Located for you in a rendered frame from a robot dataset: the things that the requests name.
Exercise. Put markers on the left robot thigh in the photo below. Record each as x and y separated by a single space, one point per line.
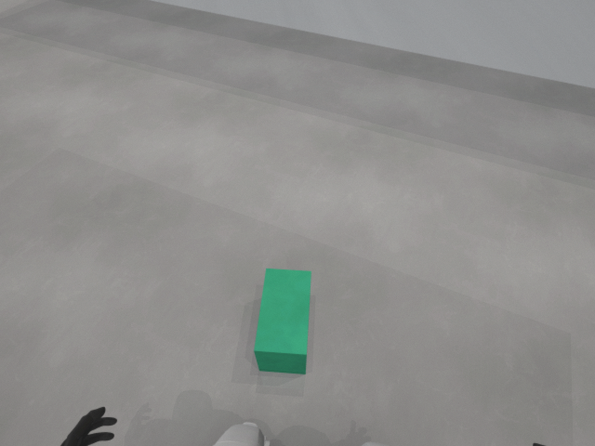
243 435

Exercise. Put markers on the left robot hand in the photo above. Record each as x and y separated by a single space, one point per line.
89 422

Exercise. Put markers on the carton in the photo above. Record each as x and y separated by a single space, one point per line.
283 322

